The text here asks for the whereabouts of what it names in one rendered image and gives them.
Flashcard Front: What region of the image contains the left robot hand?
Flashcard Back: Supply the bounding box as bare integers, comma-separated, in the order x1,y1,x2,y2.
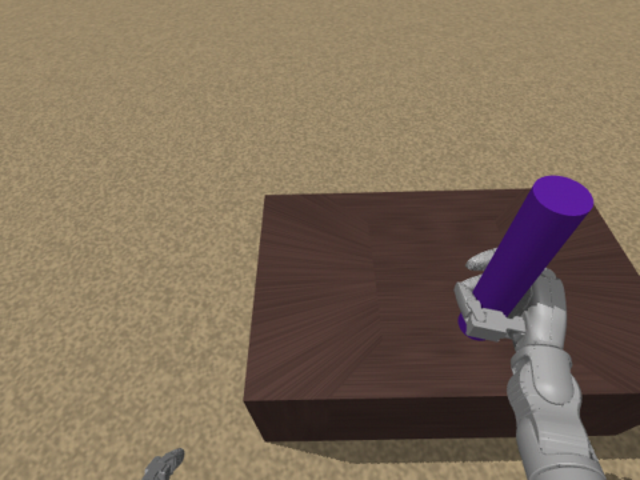
141,448,185,480

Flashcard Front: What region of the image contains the right robot hand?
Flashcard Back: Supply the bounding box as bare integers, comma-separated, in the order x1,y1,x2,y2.
454,247,567,352

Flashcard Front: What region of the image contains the right robot arm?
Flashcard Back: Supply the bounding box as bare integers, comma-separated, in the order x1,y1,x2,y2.
507,344,607,480

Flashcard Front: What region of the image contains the can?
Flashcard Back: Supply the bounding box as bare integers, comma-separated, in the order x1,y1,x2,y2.
458,175,594,341

